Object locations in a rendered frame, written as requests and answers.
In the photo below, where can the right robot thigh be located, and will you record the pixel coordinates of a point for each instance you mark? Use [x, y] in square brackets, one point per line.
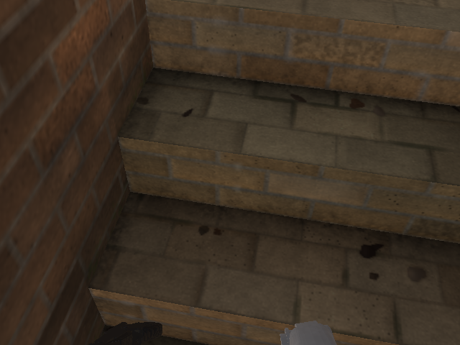
[307, 333]

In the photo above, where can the left robot hand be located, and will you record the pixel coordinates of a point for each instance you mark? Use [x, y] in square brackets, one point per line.
[130, 334]

